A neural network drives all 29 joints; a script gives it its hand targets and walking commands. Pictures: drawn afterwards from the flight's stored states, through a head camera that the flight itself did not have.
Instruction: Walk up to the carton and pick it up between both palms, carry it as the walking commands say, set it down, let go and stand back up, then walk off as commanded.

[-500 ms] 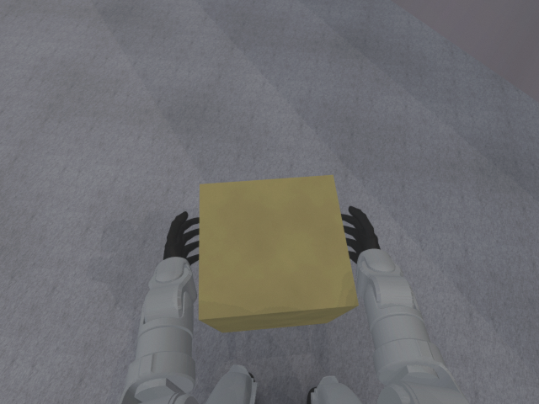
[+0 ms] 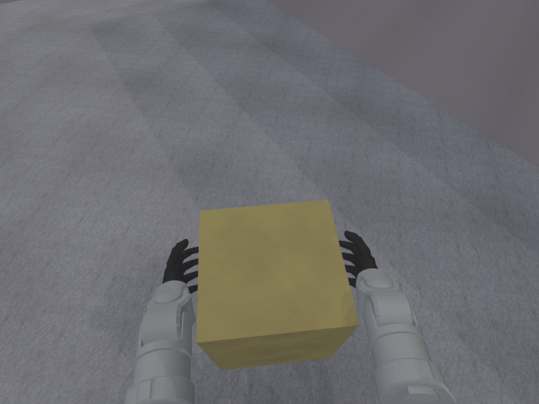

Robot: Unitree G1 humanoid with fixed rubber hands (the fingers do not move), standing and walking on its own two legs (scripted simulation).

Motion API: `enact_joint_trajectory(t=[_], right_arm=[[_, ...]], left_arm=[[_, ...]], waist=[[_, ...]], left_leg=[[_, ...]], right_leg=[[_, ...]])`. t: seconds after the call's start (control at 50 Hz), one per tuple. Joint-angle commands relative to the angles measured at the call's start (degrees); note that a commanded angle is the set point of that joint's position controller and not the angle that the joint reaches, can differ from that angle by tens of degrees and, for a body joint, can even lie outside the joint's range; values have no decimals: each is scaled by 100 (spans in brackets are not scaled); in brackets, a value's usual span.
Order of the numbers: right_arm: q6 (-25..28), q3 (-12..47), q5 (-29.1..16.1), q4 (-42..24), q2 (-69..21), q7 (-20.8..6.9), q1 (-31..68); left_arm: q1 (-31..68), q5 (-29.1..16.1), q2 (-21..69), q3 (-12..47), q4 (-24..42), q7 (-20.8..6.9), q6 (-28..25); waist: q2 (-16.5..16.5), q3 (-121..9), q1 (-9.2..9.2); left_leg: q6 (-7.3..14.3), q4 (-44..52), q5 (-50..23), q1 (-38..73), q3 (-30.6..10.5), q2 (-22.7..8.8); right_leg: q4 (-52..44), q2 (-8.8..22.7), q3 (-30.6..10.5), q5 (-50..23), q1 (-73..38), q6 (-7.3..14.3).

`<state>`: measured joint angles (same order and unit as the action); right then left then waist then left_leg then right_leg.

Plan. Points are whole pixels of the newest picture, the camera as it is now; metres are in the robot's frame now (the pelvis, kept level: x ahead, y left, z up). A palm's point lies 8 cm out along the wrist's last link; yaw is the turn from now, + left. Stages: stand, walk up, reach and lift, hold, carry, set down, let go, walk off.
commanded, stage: reach and lift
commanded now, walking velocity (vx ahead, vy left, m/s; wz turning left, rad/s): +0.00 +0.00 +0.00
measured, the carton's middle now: (271, 291) +0.32 +0.04 -0.07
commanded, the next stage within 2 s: hold in 1.78 s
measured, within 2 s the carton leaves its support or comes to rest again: neither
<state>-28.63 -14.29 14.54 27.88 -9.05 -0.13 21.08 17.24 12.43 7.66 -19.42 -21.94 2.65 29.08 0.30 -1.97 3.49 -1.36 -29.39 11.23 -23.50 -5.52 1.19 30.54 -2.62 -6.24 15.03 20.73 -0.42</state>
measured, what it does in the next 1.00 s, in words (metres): stands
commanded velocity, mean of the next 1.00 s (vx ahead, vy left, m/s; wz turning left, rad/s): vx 0.00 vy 0.00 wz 0.00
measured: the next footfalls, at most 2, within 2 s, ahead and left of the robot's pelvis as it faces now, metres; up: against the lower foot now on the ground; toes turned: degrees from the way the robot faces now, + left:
none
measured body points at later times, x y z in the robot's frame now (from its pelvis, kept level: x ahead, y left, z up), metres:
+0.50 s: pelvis +0.00 +0.01 +0.01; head -0.04 +0.00 +0.46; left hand +0.29 +0.18 +0.04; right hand +0.31 -0.13 +0.04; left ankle +0.04 +0.13 -0.73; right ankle +0.00 -0.12 -0.73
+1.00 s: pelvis +0.01 +0.01 +0.01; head -0.02 +0.01 +0.46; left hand +0.31 +0.17 +0.04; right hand +0.31 -0.14 +0.03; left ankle +0.04 +0.13 -0.73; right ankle +0.00 -0.12 -0.73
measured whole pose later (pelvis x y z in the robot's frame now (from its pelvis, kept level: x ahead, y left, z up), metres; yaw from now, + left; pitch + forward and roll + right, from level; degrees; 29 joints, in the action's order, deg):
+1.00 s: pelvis +0.01 +0.01 +0.01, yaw +0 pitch -5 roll +0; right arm -42.4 -11.7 14.2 16.4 -8.4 -0.9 16.1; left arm 16.0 13.4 7.4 -13.8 -15.2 2.4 42.3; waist 0.4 1.5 -1.1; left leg -0.4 -21.0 9.4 -6.2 -5.3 1.6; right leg 20.6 -1.2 -6.7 12.5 2.8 -0.9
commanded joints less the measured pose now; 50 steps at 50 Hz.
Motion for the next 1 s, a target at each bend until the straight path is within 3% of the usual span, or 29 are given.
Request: enact_joint_trajectory(t=[0.0, 0.02, 0.04, 0.06, 0.1, 0.12, 0.2, 0.24, 0.26, 0.28, 0.3, 0.36, 0.4, 0.42, 0.48, 0.5, 0.52, 0.54, 0.56, 0.58, 0.62, 0.72, 0.8, 0.9, 0.98], right_arm=[[141, 3383, -1238, -542, -5749, -1296, 3027], [96, 3449, -1284, -747, -5756, -1306, 3252], [49, 3387, -1271, -624, -5685, -1311, 3052], [11, 3457, -1327, -842, -5630, -1299, 3221], [-113, 3443, -1370, -843, -5543, -1331, 3117], [-195, 3329, -1295, -792, -5449, -1343, 2998], [-387, 3425, -1408, -1073, -5273, -1396, 3004], [-454, 3569, -1454, -1313, -5212, -1396, 2907], [-524, 3569, -1441, -1367, -5159, -1403, 2698], [-612, 3590, -1458, -1384, -5171, -1408, 2753], [-651, 3558, -1431, -1399, -5108, -1408, 2772], [-754, 3616, -1495, -1482, -5077, -1460, 3052], [-830, 3614, -1493, -1430, -5012, -1471, 3083], [-820, 3713, -1581, -1582, -5112, -1508, 3529], [-861, 3603, -1613, -1381, -5324, -1517, 3550], [-870, 3507, -1617, -1224, -5324, -1506, 3539], [-866, 3505, -1651, -1256, -5423, -1515, 3718], [-871, 3327, -1592, -1086, -5397, -1500, 3657], [-887, 3212, -1549, -1012, -5441, -1468, 3810], [-826, 3246, -1606, -1070, -5455, -1486, 3894], [-856, 3126, -1534, -929, -5574, -1450, 3658], [-922, 3215, -1582, -1046, -5663, -1362, 3557], [-1010, 3222, -1543, -1064, -5580, -1374, 3296], [-987, 3556, -1700, -1652, -5372, -1381, 3038], [-980, 3934, -1817, -2179, -5235, -1366, 2739]], left_arm=[[3760, -1366, 5797, 4114, 568, -1739, 74], [3784, -1389, 5793, 4165, 688, -1741, 122], [3786, -1335, 5800, 4209, 696, -1703, 191], [3748, -1363, 5769, 4215, 713, -1705, 257], [3606, -1353, 5727, 4222, 755, -1658, 391], [3552, -1336, 5664, 4130, 763, -1644, 454], [3409, -1454, 5752, 4231, 907, -1560, 688], [3353, -1482, 5847, 4367, 1128, -1511, 761], [3268, -1541, 5802, 4437, 1280, -1500, 812], [3313, -1491, 5686, 4325, 1277, -1487, 881], [3319, -1484, 5719, 4375, 1230, -1473, 925], [3318, -1379, 5633, 4150, 1145, -1436, 1035], [3375, -1412, 5598, 4134, 1151, -1431, 1081], [3555, -1403, 5599, 4049, 1124, -1451, 1094], [3955, -1428, 5517, 4085, 1146, -1485, 1129], [4028, -1447, 5527, 4078, 1085, -1495, 1152], [4242, -1512, 5560, 4101, 1090, -1528, 1135], [4350, -1526, 5596, 4075, 1025, -1564, 1147], [4523, -1536, 5622, 3999, 937, -1596, 1143], [4435, -1524, 5684, 4015, 859, -1627, 1118], [4530, -1574, 5700, 4104, 862, -1671, 1104], [4187, -1600, 5631, 3972, 708, -1750, 1068], [4073, -1536, 5657, 3979, 789, -1736, 1079], [3437, -1507, 5774, 4112, 970, -1663, 1121], [3269, -1683, 5769, 4499, 1721, -1556, 1090]], waist=[[-87, -2705, -234], [-61, -2703, -164], [-312, -2528, -243], [-235, -2596, -176], [-392, -2376, -210], [-254, -2275, -212], [-312, -2074, -259], [-454, -2147, -282], [-377, -2216, -314], [-284, -2133, -201], [-317, -1914, -286], [-143, -1656, -121], [-86, -1362, -156], [52, -1378, -30], [-10, -1410, -78], [-118, -1303, -182], [-1, -1406, -199], [-152, -1415, -314], [-9, -1337, -354], [-121, -1550, -297], [-239, -1662, -446], [103, -1754, -464], [83, -1681, -452], [-194, -1912, -400], [-246, -2213, -423]], left_leg=[[4, 204, -1686, 2144, 187, 432], [5, 229, -1554, 2091, 198, 439], [-40, 297, -1571, 2110, 178, 449], [-32, 293, -1598, 2200, 170, 429], [-24, 383, -1587, 2297, 156, 399], [-33, 438, -1445, 2222, 150, 398], [-75, 564, -1652, 2473, 105, 353], [-114, 633, -1982, 2586, 62, 323], [-149, 644, -2205, 2704, 60, 313], [-91, 679, -1992, 2665, 78, 318], [-104, 729, -1875, 2652, 58, 316], [-34, 891, -1190, 2521, 91, 320], [-33, 971, -859, 2470, 99, 305], [8, 971, -656, 2422, 139, 339], [38, 943, -279, 2463, 175, 343], [31, 932, -209, 2468, 190, 365], [52, 934, 10, 2408, 180, 371], [38, 914, -12, 2376, 195, 381], [66, 869, 143, 2333, 168, 387], [40, 832, -18, 2446, 179, 381], [0, 825, -83, 2387, 221, 406], [37, 783, -655, 2434, 194, 403], [35, 866, -871, 2524, 159, 394], [-5, 855, -1738, 2736, 83, 365], [-62, 831, -2349, 2948, 33, 336]], right_leg=[[-572, -301, 106, -1537, -793, -9], [-597, -307, 99, -1420, -937, -21], [-656, -285, 92, -1447, -934, 11], [-650, -295, 115, -1422, -1024, 12], [-710, -286, 116, -1371, -1009, 53], [-753, -327, 182, -1225, -1088, 56], [-850, -317, 172, -1388, -1264, 96], [-908, -323, 120, -1677, -1529, 122], [-930, -371, 126, -1834, -1580, 99], [-983, -336, 91, -1705, -1641, 86], [-1008, -349, 130, -1573, -1486, 97], [-1098, -285, 108, -1066, -1598, 103], [-1141, -276, 133, -744, -1538, 107], [-1148, -260, 123, -522, -1486, 74], [-1181, -212, 69, -170, -1372, 79], [-1172, -166, 51, -115, -1241, 99], [-1190, -168, 63, 83, -1266, 84], [-1201, -133, 70, 17, -1301, 103], [-1210, -108, 44, 247, -1149, 104], [-1185, -105, 44, 56, -1209, 84], [-1214, -92, 35, -138, -1287, 90], [-1205, -44, 23, -891, -1551, -60], [-1212, -146, 102, -1118, -1645, -29], [-1169, -177, 34, -1989, -1977, -36], [-1132, -226, 9, -2393, -2159, -43]])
